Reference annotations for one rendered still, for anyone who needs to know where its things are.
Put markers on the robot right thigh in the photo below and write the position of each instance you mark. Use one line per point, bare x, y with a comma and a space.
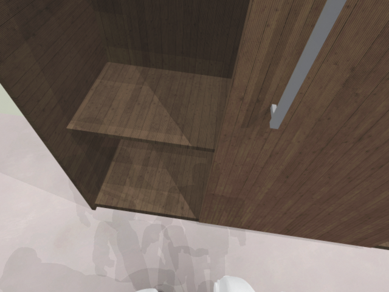
232, 284

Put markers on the wardrobe door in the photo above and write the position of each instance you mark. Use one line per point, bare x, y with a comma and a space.
324, 173

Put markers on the handle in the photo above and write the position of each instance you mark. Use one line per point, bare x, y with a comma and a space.
315, 42

